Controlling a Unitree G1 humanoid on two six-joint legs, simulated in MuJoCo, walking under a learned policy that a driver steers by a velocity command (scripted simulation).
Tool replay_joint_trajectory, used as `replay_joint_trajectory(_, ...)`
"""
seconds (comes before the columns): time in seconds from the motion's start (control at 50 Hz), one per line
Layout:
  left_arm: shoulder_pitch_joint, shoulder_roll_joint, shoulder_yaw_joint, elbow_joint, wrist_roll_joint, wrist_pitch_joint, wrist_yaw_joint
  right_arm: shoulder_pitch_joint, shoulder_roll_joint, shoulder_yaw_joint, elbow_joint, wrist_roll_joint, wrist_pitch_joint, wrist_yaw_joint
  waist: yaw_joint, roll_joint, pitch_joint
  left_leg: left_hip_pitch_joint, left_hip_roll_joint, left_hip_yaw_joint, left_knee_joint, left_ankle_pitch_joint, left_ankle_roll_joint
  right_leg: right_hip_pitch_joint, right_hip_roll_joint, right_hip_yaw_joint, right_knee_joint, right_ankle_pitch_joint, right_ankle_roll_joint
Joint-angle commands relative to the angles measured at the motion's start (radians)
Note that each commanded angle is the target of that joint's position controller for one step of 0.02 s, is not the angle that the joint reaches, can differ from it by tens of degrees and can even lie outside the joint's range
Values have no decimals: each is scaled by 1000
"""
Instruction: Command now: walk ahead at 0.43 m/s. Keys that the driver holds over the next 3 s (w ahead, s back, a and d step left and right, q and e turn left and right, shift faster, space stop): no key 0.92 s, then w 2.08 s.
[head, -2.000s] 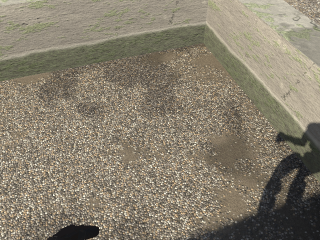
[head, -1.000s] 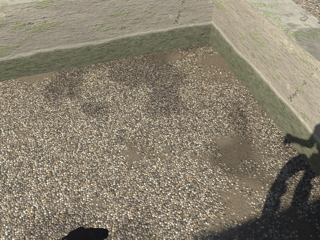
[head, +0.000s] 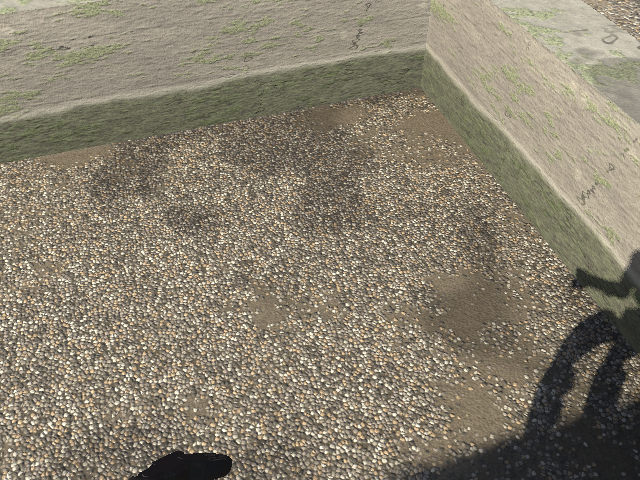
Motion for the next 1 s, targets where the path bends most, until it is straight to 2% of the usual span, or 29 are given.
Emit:
replay_joint_trajectory(0.02,-105,50,15,-102,12,-21,-8,-91,-70,-18,-97,-1,-11,0,16,4,-60,71,64,-76,-78,266,16,-60,-106,74,-114,348,-19)
replay_joint_trajectory(0.08,-84,46,11,-81,12,-25,-11,-75,-51,-9,-90,-7,-9,2,12,-11,-76,76,65,-77,-112,226,8,-30,-121,98,-159,346,-21)
replay_joint_trajectory(0.16,-82,42,6,-55,12,-22,-12,-63,-52,-5,-66,-6,-8,4,7,-17,-42,95,71,-96,-209,195,-2,-2,-150,135,-261,351,-16)
replay_joint_trajectory(0.24,-38,64,18,-11,10,-27,-13,-26,-77,-15,-27,-1,-11,6,5,-8,-47,151,83,-118,-281,264,6,54,-166,140,-330,384,-20)
replay_joint_trajectory(0.26,-33,75,25,-4,-1,-27,-7,-21,-85,-19,-21,6,-20,7,3,-3,-56,164,85,-124,-290,298,5,66,-170,140,-329,404,-19)
replay_joint_trajectory(0.32,-18,73,29,12,-7,-28,0,-14,-82,-22,-4,13,-27,6,5,0,-79,193,92,-127,-308,352,8,92,-178,133,-347,430,-21)
replay_joint_trajectory(0.54,17,91,44,42,-10,-22,7,1,-100,-29,15,15,-15,2,4,-2,-79,207,99,-126,-334,423,14,113,-186,115,-361,474,-25)
replay_joint_trajectory(0.56,115,127,32,61,17,-11,-2,79,-145,-16,9,-26,-15,-8,-19,42,-69,263,80,-130,-334,411,67,84,-198,179,-388,546,-74)
replay_joint_trajectory(0.58,106,143,38,67,10,-8,-5,92,-135,-16,15,-30,-15,-11,-30,12,-50,251,88,-134,-337,426,79,88,-203,166,-385,561,-82)
replay_joint_trajectory(0.62,90,135,32,50,16,-9,-9,89,-142,-6,7,-25,-14,-10,-24,-19,-59,244,92,-139,-338,426,87,96,-196,154,-381,538,-77)
replay_joint_trajectory(0.7,106,143,29,40,20,-6,-7,96,-158,1,1,-17,-18,-9,-20,-11,-41,213,90,-137,-361,379,81,94,-188,152,-387,471,-67)
replay_joint_trajectory(0.92,152,160,20,23,27,-1,10,157,-190,10,18,-16,-24,-7,-17,-7,-27,206,85,-139,-384,387,85,75,-176,139,-381,405,-49)
replay_joint_trajectory(0.94,164,154,16,25,30,-1,10,169,-182,16,23,-19,-25,-6,-17,-8,-43,213,82,-139,-396,336,85,84,-176,140,-393,354,-48)
replay_joint_trajectory(0.96,62,123,33,26,2,-3,11,73,-114,17,21,20,-25,1,9,-60,-47,162,110,-137,-372,375,34,117,-175,94,-382,334,-8)
replay_joint_trajectory(1.0,58,109,28,22,-2,-2,15,54,-137,8,11,22,-27,-2,12,-1,-65,168,81,-123,-356,350,16,104,-162,92,-357,321,-2)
